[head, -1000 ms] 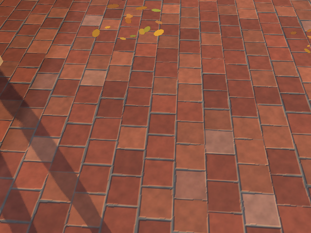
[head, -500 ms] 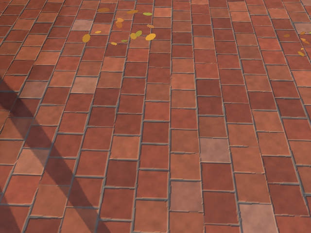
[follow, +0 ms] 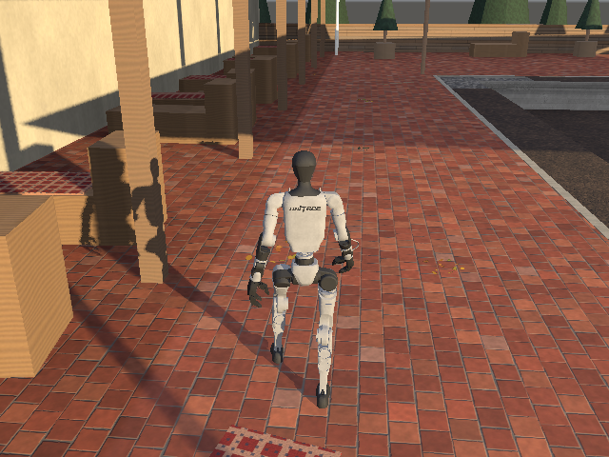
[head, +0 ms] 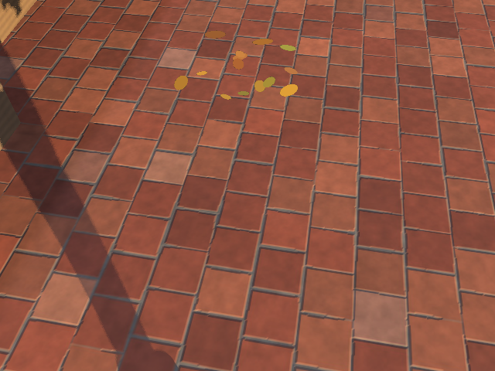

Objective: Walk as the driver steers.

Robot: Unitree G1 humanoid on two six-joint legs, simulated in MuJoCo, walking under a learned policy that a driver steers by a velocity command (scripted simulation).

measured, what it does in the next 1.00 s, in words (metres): walks ahead, turning right: left foot, then right foot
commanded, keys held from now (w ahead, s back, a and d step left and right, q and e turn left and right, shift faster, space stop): w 0.10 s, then no key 0.26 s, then e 0.44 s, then no key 0.20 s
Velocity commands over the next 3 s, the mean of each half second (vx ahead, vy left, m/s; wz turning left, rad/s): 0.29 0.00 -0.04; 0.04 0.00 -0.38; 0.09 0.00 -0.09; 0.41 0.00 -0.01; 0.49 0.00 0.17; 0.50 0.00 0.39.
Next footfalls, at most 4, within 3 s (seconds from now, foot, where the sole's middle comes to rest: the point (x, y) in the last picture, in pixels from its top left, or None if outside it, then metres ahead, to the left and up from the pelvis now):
0.10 left None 0.27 0.14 -0.78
0.62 right None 0.31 -0.08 -0.78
1.06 left None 0.36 0.15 -0.78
1.34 right None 0.26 -0.08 -0.77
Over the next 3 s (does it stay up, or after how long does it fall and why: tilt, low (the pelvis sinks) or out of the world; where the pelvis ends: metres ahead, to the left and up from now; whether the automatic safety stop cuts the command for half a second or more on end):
stays up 1.05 -0.07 0.01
